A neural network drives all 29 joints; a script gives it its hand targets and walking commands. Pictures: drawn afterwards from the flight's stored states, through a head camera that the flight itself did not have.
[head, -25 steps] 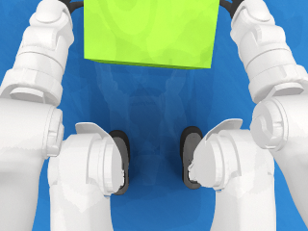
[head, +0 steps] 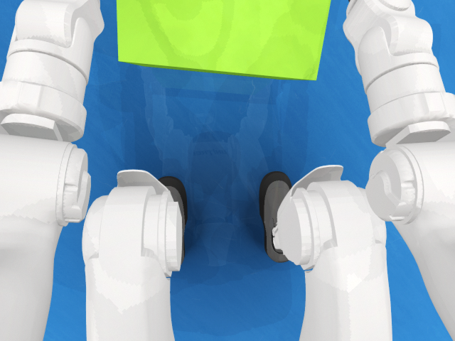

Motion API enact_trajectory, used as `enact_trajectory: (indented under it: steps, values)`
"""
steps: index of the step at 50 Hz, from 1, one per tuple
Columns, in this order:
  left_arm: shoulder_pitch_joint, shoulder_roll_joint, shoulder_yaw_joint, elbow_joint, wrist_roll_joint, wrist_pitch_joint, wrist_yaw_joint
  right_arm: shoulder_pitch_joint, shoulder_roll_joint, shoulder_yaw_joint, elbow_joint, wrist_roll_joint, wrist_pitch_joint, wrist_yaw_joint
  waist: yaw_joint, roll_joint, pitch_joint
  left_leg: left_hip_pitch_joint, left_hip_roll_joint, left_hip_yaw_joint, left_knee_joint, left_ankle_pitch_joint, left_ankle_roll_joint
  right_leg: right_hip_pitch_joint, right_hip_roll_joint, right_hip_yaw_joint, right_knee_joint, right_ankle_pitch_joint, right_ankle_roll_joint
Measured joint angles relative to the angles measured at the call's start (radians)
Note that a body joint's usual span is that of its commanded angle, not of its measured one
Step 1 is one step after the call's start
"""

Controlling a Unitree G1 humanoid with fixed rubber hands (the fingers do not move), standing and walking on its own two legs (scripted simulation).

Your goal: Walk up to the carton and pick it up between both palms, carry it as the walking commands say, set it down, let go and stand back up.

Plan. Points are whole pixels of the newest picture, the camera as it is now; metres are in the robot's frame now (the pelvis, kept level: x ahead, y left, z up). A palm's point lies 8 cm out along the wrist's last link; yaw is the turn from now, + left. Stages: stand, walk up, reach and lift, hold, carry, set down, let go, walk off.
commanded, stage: reach and lift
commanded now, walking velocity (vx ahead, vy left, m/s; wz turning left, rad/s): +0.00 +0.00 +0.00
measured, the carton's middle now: (221, 9) +0.55 +0.01 -0.22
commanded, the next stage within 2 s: none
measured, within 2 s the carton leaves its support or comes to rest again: neither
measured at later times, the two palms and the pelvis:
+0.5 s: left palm out of the picture +0.56 +0.17 -0.11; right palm out of the picture +0.56 -0.15 -0.08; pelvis +0.00 +0.00 +0.04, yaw +0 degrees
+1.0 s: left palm out of the picture +0.54 +0.17 -0.03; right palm out of the picture +0.54 -0.15 -0.02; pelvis -0.02 +0.00 +0.07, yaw +1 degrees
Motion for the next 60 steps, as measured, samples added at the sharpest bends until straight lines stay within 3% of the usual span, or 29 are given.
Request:
enact_trajectory:
  steps: [8, 13, 22, 29, 39, 60]
  values:
    - [-0.034, -0.008, 0.06, -0.025, 0.052, 0.035, -0.017, -0.005, 0.016, -0.068, -0.079, -0.06, 0.048, -0.016, 0.006, 0.009, -0.001, 0.015, -0.017, -0.007, -0.038, 0.011, -0.005, 0.023, -0.003, 0.0, -0.038, 0.001, 0.003]
    - [-0.004, -0.021, 0.063, -0.091, 0.066, 0.066, -0.016, 0.002, 0.027, -0.092, -0.122, -0.093, 0.077, -0.061, 0.006, 0.005, 0.0, 0.025, -0.026, -0.008, -0.05, 0.004, -0.005, 0.039, -0.002, 0.003, -0.051, -0.011, 0.007]
    - [0.086, -0.07, 0.087, -0.259, 0.116, 0.138, 0.08, 0.08, 0.059, -0.116, -0.252, -0.11, 0.114, -0.071, 0.004, -0.017, 0.001, 0.077, -0.033, -0.022, -0.077, -0.013, -0.013, 0.092, 0.014, 0.001, -0.085, -0.023, 0.014]
    - [0.098, -0.109, 0.149, -0.291, 0.166, 0.163, 0.134, 0.113, 0.109, -0.15, -0.315, -0.15, 0.13, -0.093, 0.006, 0.003, 0.0, 0.124, -0.04, -0.028, -0.123, 0.004, -0.022, 0.136, 0.019, 0.004, -0.128, -0.006, 0.011]
    - [0.057, -0.112, 0.213, -0.276, 0.196, 0.182, 0.096, 0.106, 0.139, -0.181, -0.375, -0.207, 0.174, -0.103, 0.003, 0.041, 0.0, 0.162, -0.054, -0.023, -0.182, 0.046, -0.029, 0.17, 0.02, 0.019, -0.176, 0.028, 0.013]
    - [0.135, -0.153, 0.241, -0.403, 0.247, 0.262, 0.101, 0.144, 0.145, -0.186, -0.44, -0.228, 0.244, -0.082, 0.004, 0.024, 0.0, 0.304, -0.068, -0.043, -0.321, 0.074, -0.031, 0.32, 0.027, 0.022, -0.324, 0.057, 0.017]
